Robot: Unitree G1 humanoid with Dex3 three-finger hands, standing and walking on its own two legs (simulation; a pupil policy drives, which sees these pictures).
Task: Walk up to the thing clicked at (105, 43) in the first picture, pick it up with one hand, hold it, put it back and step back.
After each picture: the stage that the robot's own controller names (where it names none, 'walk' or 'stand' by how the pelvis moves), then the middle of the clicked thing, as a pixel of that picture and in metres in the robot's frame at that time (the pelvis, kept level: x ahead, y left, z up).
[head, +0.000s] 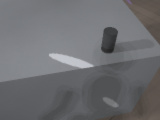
stand; (109, 40) +0.62 -0.10 -0.01
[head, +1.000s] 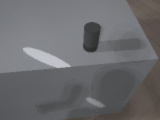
sink last; (91, 38) +0.55 -0.01 +0.02
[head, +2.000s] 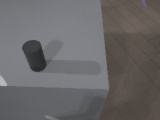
stand; (35, 56) +0.44 +0.22 +0.02
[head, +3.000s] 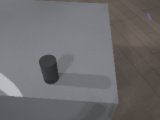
stand; (49, 70) +0.43 +0.17 -0.02
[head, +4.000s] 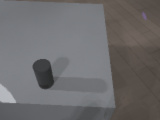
stand; (44, 74) +0.41 +0.18 -0.01
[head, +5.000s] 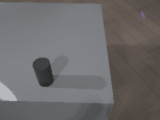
stand; (43, 72) +0.42 +0.19 -0.02
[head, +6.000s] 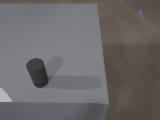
stand; (38, 73) +0.42 +0.21 -0.02
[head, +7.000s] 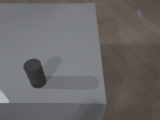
stand; (35, 74) +0.42 +0.22 -0.02
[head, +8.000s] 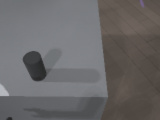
rise first; (35, 66) +0.43 +0.22 -0.01
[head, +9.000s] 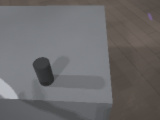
go down; (44, 72) +0.42 +0.21 -0.01
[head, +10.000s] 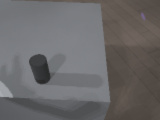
go down; (40, 69) +0.43 +0.20 -0.01
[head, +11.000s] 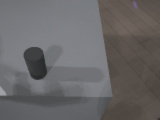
go down; (36, 64) +0.42 +0.19 +0.01
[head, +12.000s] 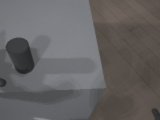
close in; (21, 56) +0.43 +0.20 +0.04
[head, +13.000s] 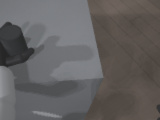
close; (15, 45) +0.46 +0.21 +0.06
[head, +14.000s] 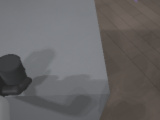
lift; (14, 74) +0.34 +0.23 +0.08
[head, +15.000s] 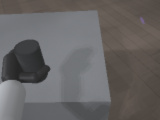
hold; (32, 62) +0.33 +0.17 +0.18
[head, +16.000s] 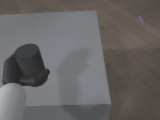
hold; (32, 66) +0.33 +0.17 +0.16
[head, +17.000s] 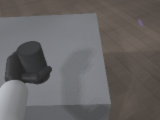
crouch; (34, 63) +0.33 +0.17 +0.17
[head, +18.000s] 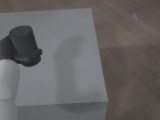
crouch; (26, 46) +0.40 +0.19 +0.18
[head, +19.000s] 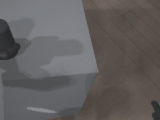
lower; (2, 40) +0.47 +0.22 +0.06
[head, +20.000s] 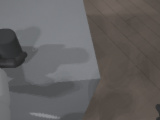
lower; (10, 49) +0.45 +0.21 +0.06
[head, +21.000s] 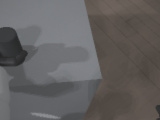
lower; (10, 47) +0.45 +0.21 +0.06
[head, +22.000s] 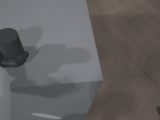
lower; (12, 48) +0.45 +0.21 +0.06
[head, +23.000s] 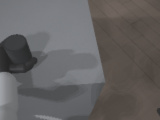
draw back; (20, 54) +0.43 +0.20 +0.06
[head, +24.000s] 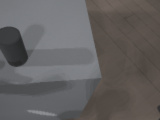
rise; (13, 48) +0.44 +0.20 +0.06
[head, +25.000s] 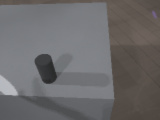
sink last; (46, 69) +0.43 +0.20 +0.01
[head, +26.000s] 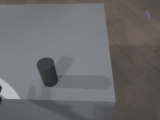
stand; (48, 72) +0.42 +0.19 -0.01
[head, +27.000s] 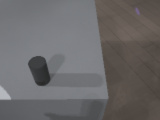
stand; (40, 71) +0.42 +0.20 -0.01
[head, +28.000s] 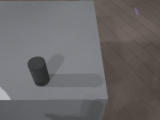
stand; (39, 72) +0.42 +0.20 -0.01
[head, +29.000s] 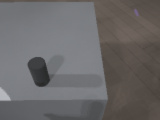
stand; (39, 72) +0.42 +0.20 -0.01
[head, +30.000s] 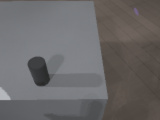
stand; (39, 72) +0.42 +0.20 -0.01
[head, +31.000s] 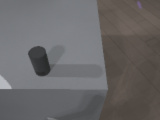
walk; (40, 61) +0.45 +0.20 +0.00
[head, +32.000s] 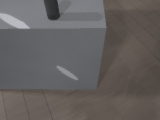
walk; (51, 7) +0.75 +0.20 +0.01
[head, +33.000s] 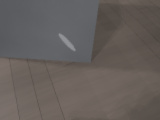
stand; out of the picture +1.12 +0.19 +0.01
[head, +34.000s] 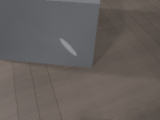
stand; out of the picture +1.11 +0.17 +0.00
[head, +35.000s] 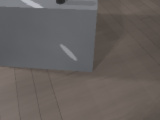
stand; out of the picture +1.12 +0.19 -0.02
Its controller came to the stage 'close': yes
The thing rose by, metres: 0.22
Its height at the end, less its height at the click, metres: +0.00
